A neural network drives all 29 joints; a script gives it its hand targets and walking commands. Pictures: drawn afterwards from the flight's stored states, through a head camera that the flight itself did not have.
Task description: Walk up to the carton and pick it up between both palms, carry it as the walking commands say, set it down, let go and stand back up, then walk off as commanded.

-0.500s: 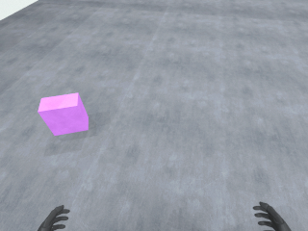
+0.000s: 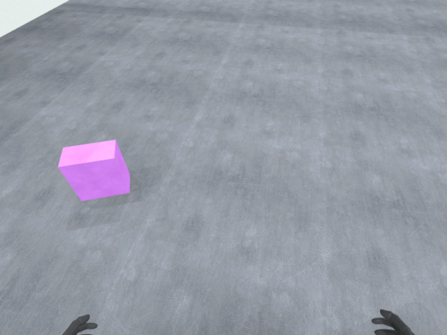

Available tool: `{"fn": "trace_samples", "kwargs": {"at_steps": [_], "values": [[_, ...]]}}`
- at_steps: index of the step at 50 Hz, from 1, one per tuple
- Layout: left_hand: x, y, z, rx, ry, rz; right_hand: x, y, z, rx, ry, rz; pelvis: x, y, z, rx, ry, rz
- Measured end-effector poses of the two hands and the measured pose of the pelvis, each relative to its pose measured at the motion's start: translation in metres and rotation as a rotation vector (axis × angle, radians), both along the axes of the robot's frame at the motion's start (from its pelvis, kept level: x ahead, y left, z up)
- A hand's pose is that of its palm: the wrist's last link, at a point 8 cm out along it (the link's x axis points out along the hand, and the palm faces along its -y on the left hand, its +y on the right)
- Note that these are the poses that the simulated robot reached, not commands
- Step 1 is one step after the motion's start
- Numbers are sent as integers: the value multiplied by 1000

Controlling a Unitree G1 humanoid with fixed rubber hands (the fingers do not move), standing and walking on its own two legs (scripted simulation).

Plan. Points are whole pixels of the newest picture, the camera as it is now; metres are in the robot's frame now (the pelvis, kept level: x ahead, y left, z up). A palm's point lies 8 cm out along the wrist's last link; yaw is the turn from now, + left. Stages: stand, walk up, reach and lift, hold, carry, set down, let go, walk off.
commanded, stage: stand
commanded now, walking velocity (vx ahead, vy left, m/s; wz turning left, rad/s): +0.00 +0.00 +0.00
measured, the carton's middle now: (98, 171) +1.05 +0.71 -0.63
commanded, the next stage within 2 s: walk up in 0.60 s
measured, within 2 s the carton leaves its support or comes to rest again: neither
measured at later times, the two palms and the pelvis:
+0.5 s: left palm out of the picture +0.10 +0.31 -0.10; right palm out of the picture +0.10 -0.31 -0.10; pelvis +0.00 +0.00 +0.01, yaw +0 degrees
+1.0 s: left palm out of the picture +0.00 +0.34 -0.10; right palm (362, 321) +0.18 -0.24 -0.10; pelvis +0.03 +0.03 +0.01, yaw +8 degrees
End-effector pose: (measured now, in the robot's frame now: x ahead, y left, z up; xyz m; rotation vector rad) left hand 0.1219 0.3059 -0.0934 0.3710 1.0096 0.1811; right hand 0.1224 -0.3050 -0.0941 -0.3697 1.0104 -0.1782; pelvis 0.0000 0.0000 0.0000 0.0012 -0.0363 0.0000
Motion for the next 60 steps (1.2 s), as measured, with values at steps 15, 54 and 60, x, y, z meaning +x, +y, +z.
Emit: {"fn": "trace_samples", "kwargs": {"at_steps": [15, 54, 60], "values": [[-17, 5, -2, 7, 65, 29, -18, -5, -2, -6, 67, -29, -2, 0, 5, 0, -4, -1], [-154, 52, -10, -18, 321, 389, 103, 128, -16, 190, 65, 209, 49, 65, 3, 27, 32, 187], [-134, 101, -50, -108, 318, 444, 170, 221, -36, 151, 29, 306, 98, 133, -26, -2, 61, 249]]}}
